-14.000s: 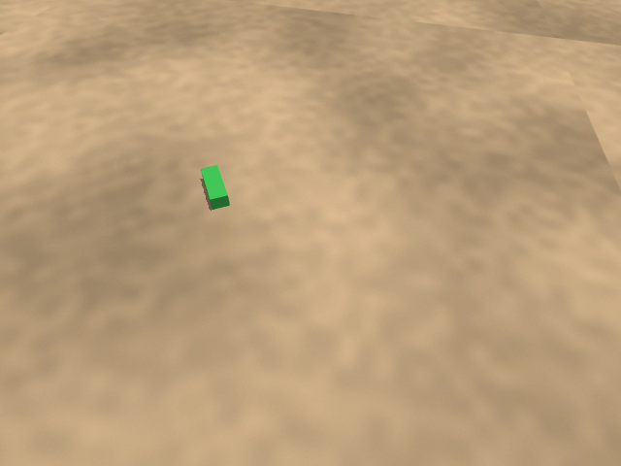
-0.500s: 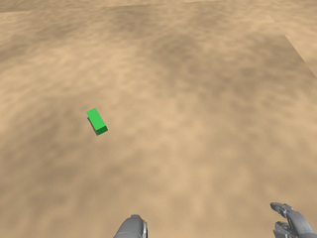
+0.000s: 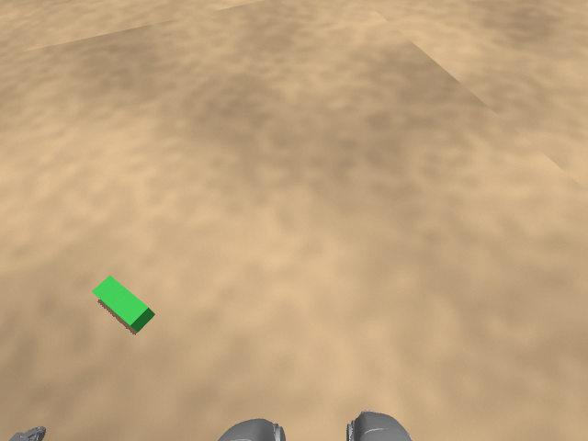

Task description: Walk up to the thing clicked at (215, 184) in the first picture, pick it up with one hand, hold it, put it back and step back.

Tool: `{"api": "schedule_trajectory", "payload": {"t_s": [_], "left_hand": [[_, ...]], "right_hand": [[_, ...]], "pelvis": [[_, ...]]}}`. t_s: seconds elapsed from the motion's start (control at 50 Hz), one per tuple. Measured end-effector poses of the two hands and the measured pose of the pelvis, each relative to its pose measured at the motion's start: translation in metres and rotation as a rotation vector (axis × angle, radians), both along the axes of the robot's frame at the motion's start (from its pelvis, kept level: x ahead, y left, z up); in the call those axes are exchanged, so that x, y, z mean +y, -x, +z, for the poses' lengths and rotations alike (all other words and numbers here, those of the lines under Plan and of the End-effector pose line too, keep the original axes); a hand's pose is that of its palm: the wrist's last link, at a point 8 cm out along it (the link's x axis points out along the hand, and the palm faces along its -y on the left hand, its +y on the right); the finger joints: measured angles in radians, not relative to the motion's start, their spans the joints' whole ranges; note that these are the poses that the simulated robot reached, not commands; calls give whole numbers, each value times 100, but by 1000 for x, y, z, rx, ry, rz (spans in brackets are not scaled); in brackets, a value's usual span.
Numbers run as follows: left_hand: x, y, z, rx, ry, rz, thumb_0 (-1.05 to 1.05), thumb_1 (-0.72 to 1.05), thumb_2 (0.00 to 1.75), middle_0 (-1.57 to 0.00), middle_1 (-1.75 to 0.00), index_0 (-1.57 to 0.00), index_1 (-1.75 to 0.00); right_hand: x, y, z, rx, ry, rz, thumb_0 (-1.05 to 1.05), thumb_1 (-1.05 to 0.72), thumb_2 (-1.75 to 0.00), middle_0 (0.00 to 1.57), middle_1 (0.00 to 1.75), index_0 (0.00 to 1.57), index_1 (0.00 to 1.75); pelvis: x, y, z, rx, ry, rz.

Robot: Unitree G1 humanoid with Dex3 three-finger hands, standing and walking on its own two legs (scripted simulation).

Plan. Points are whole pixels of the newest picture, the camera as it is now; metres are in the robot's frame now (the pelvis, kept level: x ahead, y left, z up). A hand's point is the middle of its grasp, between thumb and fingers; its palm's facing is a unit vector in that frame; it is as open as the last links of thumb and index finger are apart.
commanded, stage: walk up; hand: left
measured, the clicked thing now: (123, 302) +0.67 +0.63 -0.71
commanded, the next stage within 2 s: none
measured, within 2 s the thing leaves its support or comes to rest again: neither
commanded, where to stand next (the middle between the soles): +0.23 +0.71 m, yaw -41 degrees
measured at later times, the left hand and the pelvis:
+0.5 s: hand out of the picture +0.26 +0.53 -0.12, palm faces -0.25 -0.78 -0.57, open 7.4 cm; pelvis +0.11 +0.24 +0.00, yaw -13 degrees
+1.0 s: hand out of the picture +0.35 +0.80 -0.13, palm faces -0.30 -0.68 -0.67, open 7.4 cm; pelvis +0.15 +0.51 -0.04, yaw -24 degrees
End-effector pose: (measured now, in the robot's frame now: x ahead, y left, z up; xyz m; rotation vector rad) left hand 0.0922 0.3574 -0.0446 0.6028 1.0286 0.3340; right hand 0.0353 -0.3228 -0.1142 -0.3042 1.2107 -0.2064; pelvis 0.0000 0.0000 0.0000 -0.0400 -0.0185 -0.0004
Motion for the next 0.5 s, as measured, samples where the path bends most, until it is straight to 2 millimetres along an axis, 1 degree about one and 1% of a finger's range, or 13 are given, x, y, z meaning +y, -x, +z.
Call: {"api": "schedule_trajectory", "payload": {"t_s": [0.06,0.14,0.2,0.26,0.3,0.32,0.36,0.42,0.5], "left_hand": [[21,-3,-1,13,-9,24,1,90,89,-20,-30,-21,-30],[54,-11,-6,82,-6,-20,1,89,89,-21,-30,-21,-30],[89,-24,-15,111,-2,-55,1,89,89,-21,-30,-21,-30],[137,-45,-30,126,-7,-78,1,89,89,-21,-30,-21,-30],[169,-64,-42,138,-23,-80,1,89,89,-21,-30,-21,-30],[181,-75,-44,140,-31,-72,1,89,89,-21,-30,-21,-30],[195,-97,-45,139,-29,-80,1,89,89,-21,-30,-21,-30],[206,-131,-39,125,-1,-127,1,90,89,-20,-30,-20,-30],[210,-167,-29,115,31,-210,1,90,89,-20,-30,-20,-30]], "right_hand": [[27,-37,2,-42,-11,18,1,-91,-90,20,30,20,30],[62,-86,11,-144,-20,37,1,-91,-90,20,30,20,30],[87,-114,14,-190,4,37,1,-90,-90,20,30,20,30],[115,-136,14,-220,54,28,1,-90,-90,20,30,20,30],[138,-140,13,-233,86,16,1,-91,-90,20,30,20,30],[150,-138,14,-232,91,8,1,-91,-90,20,30,20,30],[174,-129,16,-208,84,-28,1,-91,-90,20,30,20,30],[207,-110,20,-158,63,-91,1,-91,-90,20,30,20,30],[240,-87,19,-108,46,-160,1,-90,-90,20,30,20,30]], "pelvis": [[24,-13,2,-6,14,-24],[63,-33,1,1,10,-63],[100,-49,-6,16,7,-94],[144,-66,-21,31,3,-121],[169,-74,-28,21,-25,-143],[180,-77,-28,20,-15,-153],[196,-84,-22,20,-7,-169],[216,-94,-9,22,-10,-190],[244,-108,0,25,-18,-225]]}}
